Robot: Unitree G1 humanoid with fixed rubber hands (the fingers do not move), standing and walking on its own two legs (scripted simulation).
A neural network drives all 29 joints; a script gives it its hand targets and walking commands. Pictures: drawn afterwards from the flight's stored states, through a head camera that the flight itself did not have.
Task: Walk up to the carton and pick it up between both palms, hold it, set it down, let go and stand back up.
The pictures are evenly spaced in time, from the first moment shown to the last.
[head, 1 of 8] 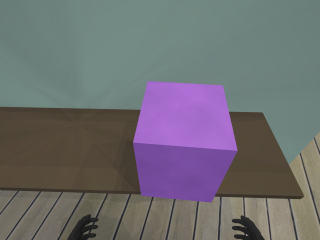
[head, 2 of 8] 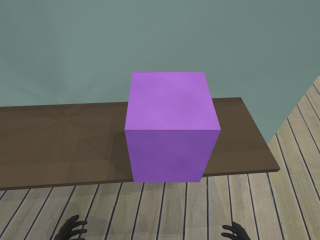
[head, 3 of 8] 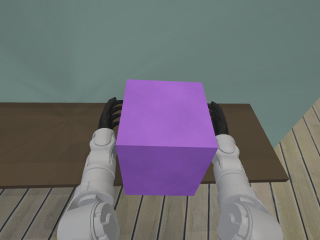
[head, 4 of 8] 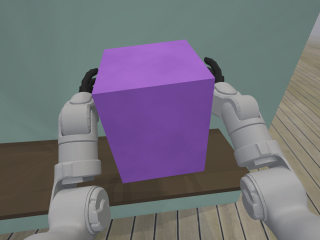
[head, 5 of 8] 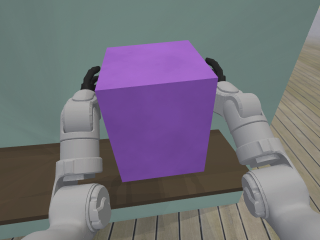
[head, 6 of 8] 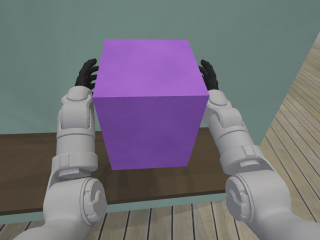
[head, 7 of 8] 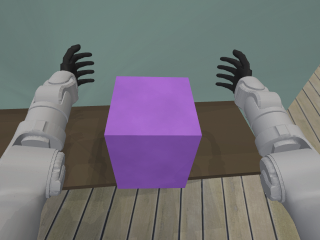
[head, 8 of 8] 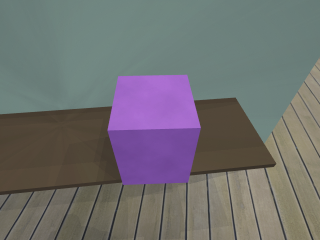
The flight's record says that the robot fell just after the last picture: no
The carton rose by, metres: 0.24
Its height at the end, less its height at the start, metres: +0.00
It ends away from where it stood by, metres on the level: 0.04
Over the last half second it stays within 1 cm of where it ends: yes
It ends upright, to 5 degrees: yes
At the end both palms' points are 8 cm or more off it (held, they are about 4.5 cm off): yes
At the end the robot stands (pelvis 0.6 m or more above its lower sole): yes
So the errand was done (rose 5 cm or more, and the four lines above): yes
